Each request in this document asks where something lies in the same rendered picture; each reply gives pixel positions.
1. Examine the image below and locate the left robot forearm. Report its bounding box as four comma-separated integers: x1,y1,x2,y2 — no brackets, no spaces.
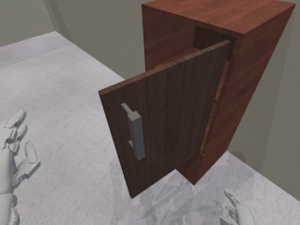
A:
0,193,20,225

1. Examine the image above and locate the left robot hand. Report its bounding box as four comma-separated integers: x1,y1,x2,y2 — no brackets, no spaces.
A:
0,109,41,194

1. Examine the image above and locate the cupboard door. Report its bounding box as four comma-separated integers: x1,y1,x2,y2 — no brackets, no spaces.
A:
98,39,232,199

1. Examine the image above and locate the right robot hand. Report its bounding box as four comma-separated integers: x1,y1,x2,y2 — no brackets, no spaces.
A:
219,188,256,225

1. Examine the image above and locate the handle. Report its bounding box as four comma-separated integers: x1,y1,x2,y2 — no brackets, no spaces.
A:
121,102,145,160

